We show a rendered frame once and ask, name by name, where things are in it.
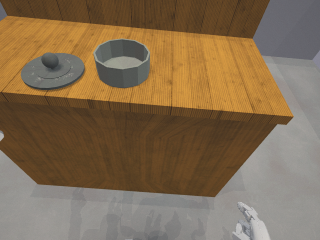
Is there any knob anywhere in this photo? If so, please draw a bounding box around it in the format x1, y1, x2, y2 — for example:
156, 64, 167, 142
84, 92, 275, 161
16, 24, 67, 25
41, 52, 59, 68

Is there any lid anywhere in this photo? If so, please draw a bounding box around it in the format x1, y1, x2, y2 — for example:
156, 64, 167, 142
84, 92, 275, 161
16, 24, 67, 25
20, 53, 85, 90

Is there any table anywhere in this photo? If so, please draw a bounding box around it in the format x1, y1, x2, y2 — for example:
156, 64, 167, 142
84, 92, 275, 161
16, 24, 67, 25
0, 0, 294, 197

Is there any pot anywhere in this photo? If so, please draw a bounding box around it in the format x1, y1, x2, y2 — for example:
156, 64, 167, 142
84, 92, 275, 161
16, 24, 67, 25
93, 38, 150, 88

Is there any robot right hand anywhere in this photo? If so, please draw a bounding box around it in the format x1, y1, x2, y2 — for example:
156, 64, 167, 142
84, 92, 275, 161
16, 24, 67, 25
232, 202, 271, 240

